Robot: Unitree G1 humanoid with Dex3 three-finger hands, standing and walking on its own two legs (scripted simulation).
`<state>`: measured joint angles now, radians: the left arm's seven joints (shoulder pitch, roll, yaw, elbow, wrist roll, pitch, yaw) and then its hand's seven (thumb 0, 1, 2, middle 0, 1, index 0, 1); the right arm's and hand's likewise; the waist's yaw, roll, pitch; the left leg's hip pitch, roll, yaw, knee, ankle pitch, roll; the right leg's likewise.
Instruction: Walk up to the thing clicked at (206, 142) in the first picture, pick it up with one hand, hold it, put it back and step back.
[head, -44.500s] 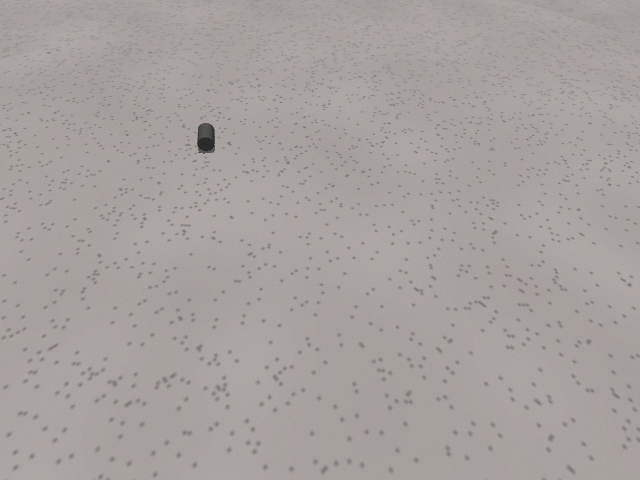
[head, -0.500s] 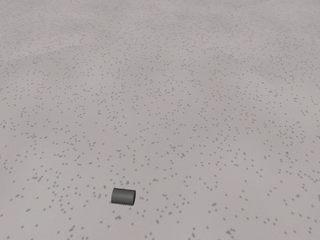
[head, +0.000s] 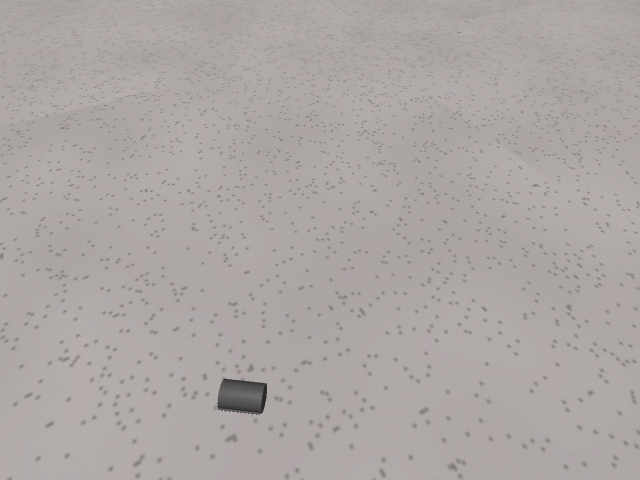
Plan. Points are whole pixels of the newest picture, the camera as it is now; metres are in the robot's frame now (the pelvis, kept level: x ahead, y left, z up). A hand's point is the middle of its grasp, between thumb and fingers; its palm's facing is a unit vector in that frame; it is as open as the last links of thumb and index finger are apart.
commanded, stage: stand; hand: left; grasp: from above
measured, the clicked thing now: (243, 395) +0.48 +0.24 -0.74
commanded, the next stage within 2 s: step back in 0.44 s
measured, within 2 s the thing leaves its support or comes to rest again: neither
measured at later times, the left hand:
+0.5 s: hand out of the picture +0.07 +0.25 -0.16, palm faces +0.01 -0.94 -0.34, open 7.4 cm
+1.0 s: hand out of the picture +0.05 +0.33 -0.18, palm faces -0.07 -0.94 -0.34, open 7.4 cm
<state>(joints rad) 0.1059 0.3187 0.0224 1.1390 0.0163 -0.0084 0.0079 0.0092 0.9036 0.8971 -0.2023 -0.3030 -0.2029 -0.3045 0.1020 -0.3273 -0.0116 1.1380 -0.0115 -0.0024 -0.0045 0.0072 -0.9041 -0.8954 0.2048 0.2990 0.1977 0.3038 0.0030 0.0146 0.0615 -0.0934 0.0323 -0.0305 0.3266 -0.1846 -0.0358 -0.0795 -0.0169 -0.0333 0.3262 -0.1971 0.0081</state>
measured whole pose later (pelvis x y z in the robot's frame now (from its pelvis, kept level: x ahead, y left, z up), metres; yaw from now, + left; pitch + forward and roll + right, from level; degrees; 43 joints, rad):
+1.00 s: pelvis -0.08 +0.08 -0.01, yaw -2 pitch -1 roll -1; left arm 0.08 0.38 0.06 0.89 0.01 0.06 0.03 0.01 0.91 0.90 -0.20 -0.30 -0.20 -0.30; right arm 0.13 -0.33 -0.05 0.92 -0.02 0.03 -0.03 0.01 -0.90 -0.90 0.21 0.30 0.20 0.30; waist -0.02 -0.05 0.20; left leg -0.27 -0.04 0.04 0.55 -0.26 0.08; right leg -0.40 0.09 0.15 1.00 -0.46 0.01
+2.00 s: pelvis -0.37 +0.06 -0.03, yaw -5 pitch -4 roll -3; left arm 0.19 0.37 0.09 0.87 0.04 0.05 -0.01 0.01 0.91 0.90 -0.20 -0.30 -0.20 -0.30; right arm 0.06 -0.42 -0.06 0.80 -0.02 0.04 -0.02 0.01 -0.90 -0.89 0.21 0.30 0.20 0.30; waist 0.01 0.07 0.21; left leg -0.45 0.10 -0.07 0.71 -0.23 -0.01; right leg -0.22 0.06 0.03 0.65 -0.36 0.01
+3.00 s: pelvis -0.66 +0.00 -0.03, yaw +2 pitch -2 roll +0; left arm 0.24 0.39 0.08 0.89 0.05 0.00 -0.01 0.01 0.90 0.90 -0.21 -0.30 -0.21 -0.31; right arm 0.26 -0.39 -0.05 0.97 -0.03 0.03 0.01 0.01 -0.90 -0.90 0.20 0.30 0.20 0.30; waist 0.03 0.03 0.07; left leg -0.27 -0.02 -0.05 0.66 -0.43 -0.01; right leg -0.29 -0.04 -0.05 0.68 -0.36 -0.01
